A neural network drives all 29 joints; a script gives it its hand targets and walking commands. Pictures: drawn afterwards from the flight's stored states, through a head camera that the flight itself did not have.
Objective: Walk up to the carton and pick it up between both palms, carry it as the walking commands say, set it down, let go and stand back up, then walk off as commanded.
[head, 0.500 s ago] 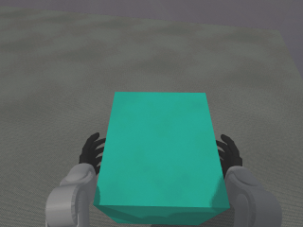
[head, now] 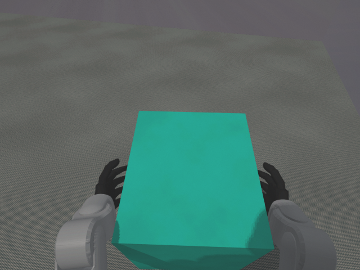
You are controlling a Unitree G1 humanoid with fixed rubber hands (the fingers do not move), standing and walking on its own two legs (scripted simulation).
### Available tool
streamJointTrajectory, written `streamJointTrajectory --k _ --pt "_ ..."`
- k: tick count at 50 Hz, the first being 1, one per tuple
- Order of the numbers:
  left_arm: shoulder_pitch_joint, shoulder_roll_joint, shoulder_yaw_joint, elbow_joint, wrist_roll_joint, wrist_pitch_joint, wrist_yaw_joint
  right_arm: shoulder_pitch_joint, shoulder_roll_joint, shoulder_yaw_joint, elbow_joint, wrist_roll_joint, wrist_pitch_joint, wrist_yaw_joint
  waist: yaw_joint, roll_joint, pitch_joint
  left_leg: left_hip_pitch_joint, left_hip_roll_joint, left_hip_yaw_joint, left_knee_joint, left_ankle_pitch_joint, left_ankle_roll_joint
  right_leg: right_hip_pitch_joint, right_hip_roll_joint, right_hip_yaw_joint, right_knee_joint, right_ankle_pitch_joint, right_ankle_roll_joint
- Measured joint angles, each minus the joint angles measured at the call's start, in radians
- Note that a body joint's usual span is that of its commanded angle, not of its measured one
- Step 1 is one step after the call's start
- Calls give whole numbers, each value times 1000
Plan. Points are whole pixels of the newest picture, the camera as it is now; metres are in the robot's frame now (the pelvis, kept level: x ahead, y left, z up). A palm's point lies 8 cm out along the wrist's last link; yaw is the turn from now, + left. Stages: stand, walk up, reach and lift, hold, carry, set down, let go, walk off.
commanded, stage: carry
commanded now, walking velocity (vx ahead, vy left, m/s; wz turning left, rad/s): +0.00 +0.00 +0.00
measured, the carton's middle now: (189, 195) +0.28 +0.00 +0.03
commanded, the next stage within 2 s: none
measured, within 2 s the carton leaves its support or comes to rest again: neither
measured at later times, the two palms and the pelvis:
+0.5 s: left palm (96, 184) +0.26 +0.18 +0.10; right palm (256, 188) +0.26 -0.13 +0.10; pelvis +0.03 +0.03 +0.00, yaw +0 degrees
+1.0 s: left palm (96, 169) +0.31 +0.21 +0.07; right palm (236, 172) +0.31 -0.11 +0.07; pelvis +0.06 +0.05 +0.00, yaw +0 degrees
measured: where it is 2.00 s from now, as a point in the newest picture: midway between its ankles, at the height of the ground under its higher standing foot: outside the picture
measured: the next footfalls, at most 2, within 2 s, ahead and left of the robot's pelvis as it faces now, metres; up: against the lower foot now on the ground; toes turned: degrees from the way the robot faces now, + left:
none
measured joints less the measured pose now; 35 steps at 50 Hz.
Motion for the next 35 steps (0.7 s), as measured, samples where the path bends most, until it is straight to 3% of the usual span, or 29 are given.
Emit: streamJointTrajectory --k 35 --pt "-25 2 6 35 0 -13 -1 -17 -1 -6 28 -5 -14 1 5 14 8 86 -36 11 -22 -68 45 53 -33 22 41 -66 46"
